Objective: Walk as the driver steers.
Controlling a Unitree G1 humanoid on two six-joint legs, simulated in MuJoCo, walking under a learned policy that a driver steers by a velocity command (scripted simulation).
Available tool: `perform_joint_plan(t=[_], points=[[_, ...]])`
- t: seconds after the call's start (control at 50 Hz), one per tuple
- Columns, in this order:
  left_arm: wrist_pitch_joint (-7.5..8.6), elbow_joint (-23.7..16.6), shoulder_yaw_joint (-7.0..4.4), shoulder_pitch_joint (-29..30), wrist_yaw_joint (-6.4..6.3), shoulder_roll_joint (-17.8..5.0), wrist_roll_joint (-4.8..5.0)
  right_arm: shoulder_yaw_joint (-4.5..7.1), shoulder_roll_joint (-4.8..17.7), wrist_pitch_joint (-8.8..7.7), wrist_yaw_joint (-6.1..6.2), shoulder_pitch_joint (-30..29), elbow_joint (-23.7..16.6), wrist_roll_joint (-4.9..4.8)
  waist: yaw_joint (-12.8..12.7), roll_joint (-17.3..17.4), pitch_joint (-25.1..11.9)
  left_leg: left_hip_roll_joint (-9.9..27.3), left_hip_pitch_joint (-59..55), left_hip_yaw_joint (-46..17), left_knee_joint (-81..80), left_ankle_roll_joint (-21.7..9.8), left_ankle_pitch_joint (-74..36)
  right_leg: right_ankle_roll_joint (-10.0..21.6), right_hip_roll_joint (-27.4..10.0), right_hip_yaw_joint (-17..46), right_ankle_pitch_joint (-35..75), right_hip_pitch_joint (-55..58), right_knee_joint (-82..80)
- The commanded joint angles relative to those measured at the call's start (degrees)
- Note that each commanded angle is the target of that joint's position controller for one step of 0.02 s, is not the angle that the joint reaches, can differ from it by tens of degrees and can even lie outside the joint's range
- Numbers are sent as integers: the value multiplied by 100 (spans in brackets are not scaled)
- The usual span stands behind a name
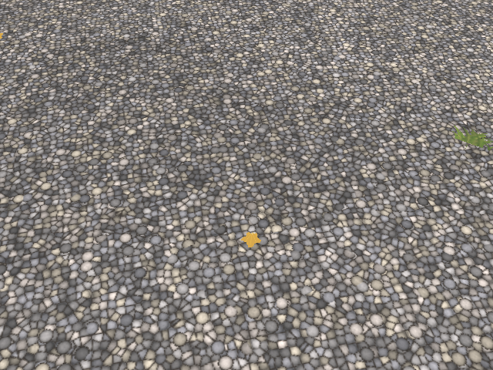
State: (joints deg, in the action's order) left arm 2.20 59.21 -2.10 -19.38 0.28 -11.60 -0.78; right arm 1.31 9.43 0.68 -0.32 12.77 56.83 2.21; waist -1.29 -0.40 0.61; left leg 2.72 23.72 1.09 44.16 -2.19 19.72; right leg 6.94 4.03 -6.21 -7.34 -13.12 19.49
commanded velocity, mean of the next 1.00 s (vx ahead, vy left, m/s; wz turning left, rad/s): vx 0.87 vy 0.00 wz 0.38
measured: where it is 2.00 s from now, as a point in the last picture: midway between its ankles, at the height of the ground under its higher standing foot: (167, 123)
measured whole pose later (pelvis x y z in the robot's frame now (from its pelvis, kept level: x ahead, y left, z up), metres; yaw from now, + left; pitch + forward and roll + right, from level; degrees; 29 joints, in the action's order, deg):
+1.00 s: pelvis +0.63 +0.17 -0.03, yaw +24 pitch +3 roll -1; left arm 5.6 58.4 -1.8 -32.5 0.1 -12.9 -1.0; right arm 0.1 13.4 -4.4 -2.8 -5.5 38.9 2.7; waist -4.9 0.4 1.9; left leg -0.6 33.4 5.4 32.2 -8.9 4.8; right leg 0.7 -0.1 -4.8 -25.7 14.3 15.7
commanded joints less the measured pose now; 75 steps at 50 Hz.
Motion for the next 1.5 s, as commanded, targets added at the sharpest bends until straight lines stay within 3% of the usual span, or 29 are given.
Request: perform_joint_plan(t=[0.02, 0.14, 0.18, 0.2, 0.28, 0.44, 0.52, 0.56, 0.58, 0.6, 0.62, 0.66, 0.7, 0.9, 0.94, 0.98, 1.0, 1.02, 1.04, 1.06, 1.1, 1.14, 1.24, 1.36, 1.42, 1.44, 1.46, 1.48, 1.5], points=[[7, -319, -258, 12, -52, -912, 48, 142, 511, -134, -74, -29, -322, -24, 132, -325, 153, 11, -142, 164, -299, -38, 35, 612, -1961, 2199, -3218, -344, -1791], [104, -638, -382, 879, -92, -951, 40, 173, 333, -330, -23, 1167, 60, -150, 692, 46, 375, -316, -1917, 589, -2292, -471, -44, 172, -1529, 704, -3030, -1026, -598], [131, -1085, -179, 1494, -21, -255, -72, 305, 898, -420, 41, 1911, 207, -50, 880, 1500, 392, 1468, -3034, -2741, -3516, -1077, 1978, -312, -446, -302, -2039, -3014, 2429], [182, -1360, -173, 1791, 71, -346, -171, 384, 1165, -386, 71, 1580, 95, -100, 682, 1133, 739, 1817, -2769, -3913, -3895, -1476, 2626, -408, -392, 398, -1567, -3948, 3010], [264, -1416, -251, 1905, 237, -819, -230, 430, 1018, -526, 51, 1161, -160, -193, 406, 366, 299, 1060, -2648, -2783, -3912, -1237, 862, -830, -713, 631, -471, -3470, 3115], [137, -2216, -70, 3345, 255, -558, -55, 543, 1135, -620, 38, 1754, -222, -137, 823, 766, 560, 576, -2136, -2348, -3664, -1196, -929, -1050, -480, 489, 171, -2660, 1823], [211, -2227, -126, 2607, 188, -731, -66, 571, 1321, -652, 46, 1615, -242, -181, 424, 1003, 204, 700, -2008, -1932, -2951, -844, -3778, -652, -201, 143, -27, -676, 1081], [256, -1628, -364, 397, -32, -1246, -98, 622, 1531, -702, -3, 1307, -319, -141, -644, 689, -1010, 213, -1174, -1412, -431, -606, -4821, -323, -286, 163, -392, 2007, 1240], [280, -1501, -492, -693, -143, -1760, -300, 531, 1127, -743, -22, 1310, -515, -205, -1062, -103, -1854, -236, 218, -1154, 1689, -507, -3074, -89, -1564, 1773, -2601, 3507, 1076], [289, -1309, -563, -827, -54, -2162, -408, 380, 502, -779, -49, 1680, -732, -403, -611, -1896, -2296, -853, 1405, -1049, 3076, -439, 717, 289, -2770, 4961, -4646, 3761, -443], [267, -1413, -467, -15, -6, -1579, -311, 384, 741, -735, -3, 1206, -764, -288, -338, -1338, -1149, -456, 2002, -1064, 3571, -583, 197, 330, -2646, 5292, -4578, 2829, -767], [311, -1391, -311, 414, 35, -876, -254, 367, 849, -691, -101, 482, -870, -97, -197, -71, -210, -5, 1867, -836, 3192, -570, -546, 386, -2176, 3516, -2908, 1488, -682], [373, -1114, -171, 224, 22, -526, -240, 304, 649, -596, -219, 300, -1056, 29, 80, -380, 63, 109, 1717, -896, 2829, -476, -532, 332, -1804, 2717, -2156, 848, -860], [628, -634, -170, -638, 64, -1079, 102, -24, 670, -494, -415, -1772, -2061, -13, 164, -153, 845, -25, 439, 491, -646, -468, -2384, 242, -1482, 486, 2778, 473, -2120], [557, -549, -197, -889, 14, -1359, 48, 43, 899, -482, -294, -1592, -1989, 37, 283, -401, 357, -486, 24, 752, -868, -608, -1876, 135, -1558, 277, 5334, 1464, -1169], [366, -509, -248, -829, -106, -1640, -61, 218, 1284, -462, -149, 161, -1480, 38, 1151, -668, -728, -810, -1900, 650, -1029, -794, -1194, -10, -1635, 135, 6336, 1475, 1240], [313, -576, -235, -715, -128, -1569, -66, 356, 1616, -448, -52, 1206, -1170, 99, 1617, -567, -1186, -408, -3305, 253, -1097, -916, -864, -67, -1401, 109, 5169, 516, 2965], [322, -820, -68, -936, -42, -687, -28, 490, 2155, -453, 33, 1617, -1081, 230, 1254, 757, -1798, 1212, -4691, -1804, -1212, -1158, 716, -139, -660, 189, 259, -1215, 5414], [398, -997, -52, -1317, -25, -621, 236, 503, 2166, -466, -25, 1489, -1163, 166, 884, 1398, -2620, 2206, -5196, -4706, -2404, -1510, 1399, -88, -98, 1085, -1919, -2411, 6754], [394, -1138, -136, -494, -76, -968, 196, 473, 1783, -482, -46, 932, -1124, 81, 793, 569, -1498, 1790, -4363, -3916, -2725, -1228, 1346, 10, -544, 1183, -1173, -2967, 6651], [344, -1112, -75, -184, -3, -756, 121, 349, 1236, -605, -56, 368, -1040, 86, 376, -69, -230, 1451, -2502, -2377, -3059, -948, 122, -33, -975, 1116, -643, -2650, 5889], [102, -1001, -43, -506, 125, -511, -40, 260, 978, -713, -44, 349, -900, 4, -13, 269, 44, 1207, -1483, -1444, -3437, -678, -190, -138, -1176, 1142, -591, -2073, 5542], [-90, -1520, -12, 848, 289, -392, 0, 215, 865, -935, -100, 536, -669, -114, -26, 360, 776, 608, -1185, 538, -3966, -155, -2361, -209, -1186, 638, 647, -2717, 4390], [3, -1846, 56, 1707, 412, -562, -21, 206, 1305, -925, 136, 1005, -575, -173, 18, 269, 608, 627, -2449, 1534, -3566, 229, -6507, 197, -374, -603, 1681, -1877, 2152], [-48, -1401, -152, -131, 353, -1139, 24, 368, 1900, -631, 357, 616, -807, -42, -1042, 783, -523, 963, -2893, 1423, -1102, 249, -8921, 458, 212, -609, 709, -3, 2142], [-72, -1035, -309, -1396, 267, -1407, 22, 412, 1981, -523, 352, 227, -952, 15, -1630, 748, -997, 1028, -2386, 1230, 576, 142, -8457, 689, 180, -212, 191, 1177, 2067], [-94, -895, -466, -1830, 139, -1608, 81, 422, 1842, -471, 238, 22, -944, 14, -1802, 193, -918, 378, -1490, 1270, 2881, 64, -5083, 955, -54, 360, -197, 1915, 1563], [-164, -868, -534, -1228, 80, -1877, 118, 144, 791, -597, 110, -86, -1266, 127, -954, -1324, -282, -613, 783, 847, 4951, 135, 685, 1166, -616, 1602, 873, 2353, 2012], [-208, -1155, -605, -780, 76, -2286, -34, 44, 745, -739, 50, 361, -1935, -85, -374, -1573, -1445, -726, 2405, -349, 5654, 256, 935, 2352, -1559, 4596, -750, 3533, 549]])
